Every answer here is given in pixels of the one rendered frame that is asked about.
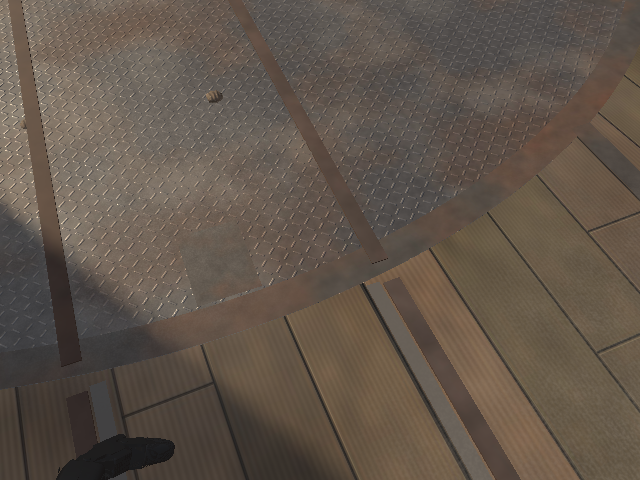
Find left robot hand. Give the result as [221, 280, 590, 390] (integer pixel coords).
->
[56, 434, 175, 480]

